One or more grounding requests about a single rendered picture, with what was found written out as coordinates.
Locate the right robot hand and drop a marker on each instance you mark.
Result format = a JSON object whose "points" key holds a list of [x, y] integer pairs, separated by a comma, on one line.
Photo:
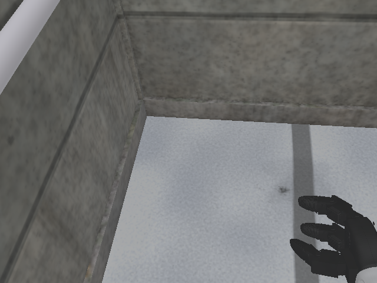
{"points": [[357, 242]]}

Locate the robot right forearm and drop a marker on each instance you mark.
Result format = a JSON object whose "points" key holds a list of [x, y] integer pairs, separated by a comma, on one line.
{"points": [[368, 275]]}

